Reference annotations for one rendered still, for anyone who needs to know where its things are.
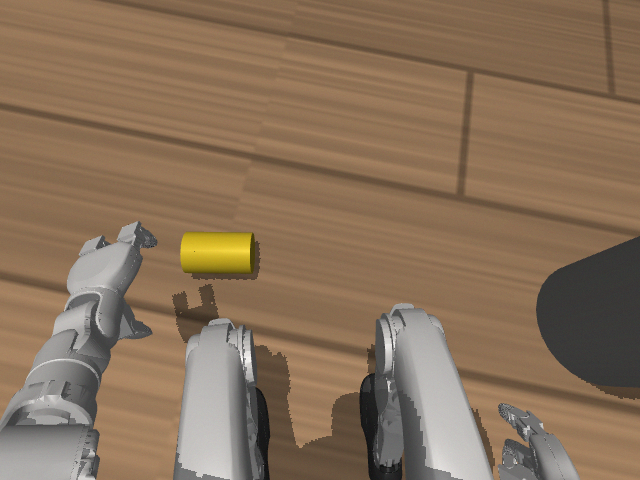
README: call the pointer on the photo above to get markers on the left robot arm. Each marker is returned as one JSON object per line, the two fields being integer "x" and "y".
{"x": 46, "y": 431}

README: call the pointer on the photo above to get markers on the right robot foot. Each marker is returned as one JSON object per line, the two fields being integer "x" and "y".
{"x": 369, "y": 419}

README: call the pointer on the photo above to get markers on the left robot hand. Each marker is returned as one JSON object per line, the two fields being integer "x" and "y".
{"x": 114, "y": 267}

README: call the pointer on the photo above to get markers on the right robot hand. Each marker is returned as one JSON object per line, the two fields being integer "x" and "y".
{"x": 546, "y": 459}

